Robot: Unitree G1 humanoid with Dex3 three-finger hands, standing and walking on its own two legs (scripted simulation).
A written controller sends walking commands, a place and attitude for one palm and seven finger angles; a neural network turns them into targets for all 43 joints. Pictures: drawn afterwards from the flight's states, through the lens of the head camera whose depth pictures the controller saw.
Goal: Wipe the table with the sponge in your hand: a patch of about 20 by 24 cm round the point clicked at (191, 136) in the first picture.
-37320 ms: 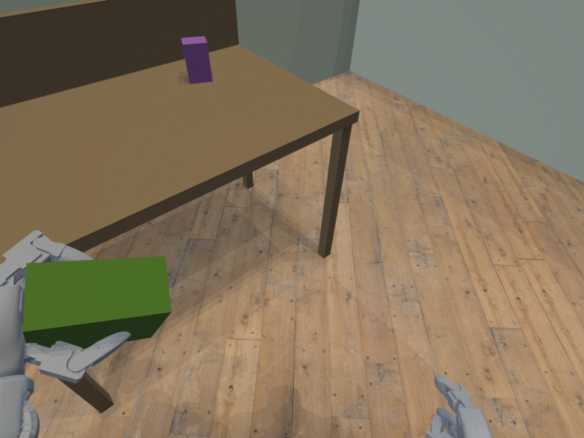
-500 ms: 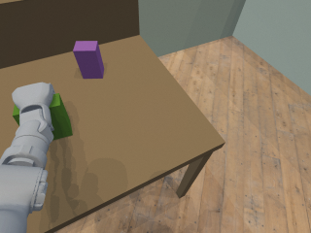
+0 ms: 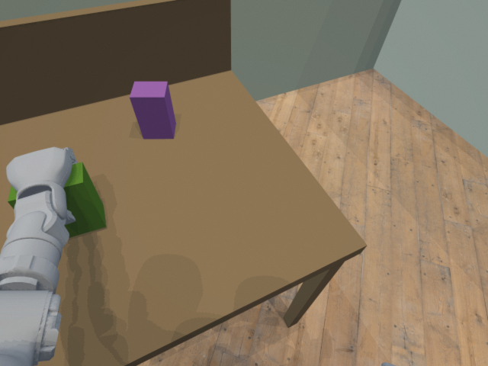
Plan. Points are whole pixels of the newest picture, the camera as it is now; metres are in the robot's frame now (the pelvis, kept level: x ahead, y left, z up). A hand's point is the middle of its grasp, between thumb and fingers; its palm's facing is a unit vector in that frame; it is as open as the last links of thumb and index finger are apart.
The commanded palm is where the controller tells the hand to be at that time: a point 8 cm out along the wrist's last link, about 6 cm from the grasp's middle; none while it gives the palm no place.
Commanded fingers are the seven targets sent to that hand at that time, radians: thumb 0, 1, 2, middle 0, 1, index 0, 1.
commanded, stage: slide back across to the first lane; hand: left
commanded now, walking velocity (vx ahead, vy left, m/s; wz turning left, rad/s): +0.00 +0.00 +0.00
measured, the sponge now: (66, 211) +0.38 +0.34 -0.01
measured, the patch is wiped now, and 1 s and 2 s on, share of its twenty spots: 1.00 1.00 1.00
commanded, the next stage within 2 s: wipe back along the first lane in 0.08 s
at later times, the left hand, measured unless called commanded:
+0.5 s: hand (42, 210) +0.36 +0.35 +0.03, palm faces -0.09 -0.02 -1.00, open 10.2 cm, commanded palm +0.32 +0.33 +0.07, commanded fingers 0.00 0.10 1.30 -1.20 -1.60 -1.20 -1.60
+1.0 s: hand (44, 235) +0.31 +0.33 +0.03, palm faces -0.05 -0.03 -1.00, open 10.2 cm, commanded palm +0.27 +0.31 +0.06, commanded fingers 0.00 0.10 1.30 -1.20 -1.60 -1.20 -1.60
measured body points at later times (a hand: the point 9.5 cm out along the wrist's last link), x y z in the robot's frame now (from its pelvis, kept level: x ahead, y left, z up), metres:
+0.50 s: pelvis +0.02 +0.01 +0.00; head +0.06 +0.01 +0.45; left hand +0.36 +0.35 +0.09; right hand +0.16 -0.25 -0.12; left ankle -0.01 +0.10 -0.73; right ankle +0.00 -0.13 -0.73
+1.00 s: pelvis +0.01 +0.00 +0.00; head +0.03 -0.01 +0.45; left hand +0.31 +0.33 +0.09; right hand +0.20 -0.24 -0.10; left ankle -0.01 +0.10 -0.73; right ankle +0.00 -0.13 -0.73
